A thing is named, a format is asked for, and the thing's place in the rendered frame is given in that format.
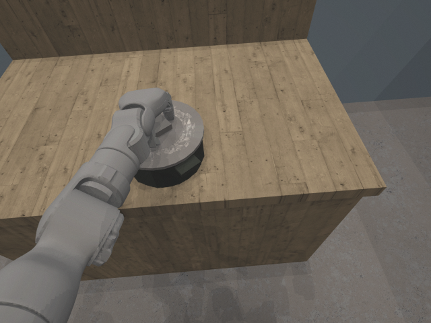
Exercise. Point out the knob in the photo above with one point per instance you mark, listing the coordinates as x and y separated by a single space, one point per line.
161 125

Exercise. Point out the lid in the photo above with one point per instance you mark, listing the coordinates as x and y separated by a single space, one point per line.
179 143

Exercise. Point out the robot left hand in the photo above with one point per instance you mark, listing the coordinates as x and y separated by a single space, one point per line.
158 100

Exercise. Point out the left robot forearm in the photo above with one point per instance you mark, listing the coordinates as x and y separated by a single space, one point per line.
108 174

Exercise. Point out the left robot upper arm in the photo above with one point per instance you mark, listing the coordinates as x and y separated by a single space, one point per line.
41 286

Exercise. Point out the table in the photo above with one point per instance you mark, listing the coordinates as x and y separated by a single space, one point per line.
283 163

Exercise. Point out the pot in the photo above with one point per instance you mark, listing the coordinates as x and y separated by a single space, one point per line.
173 175

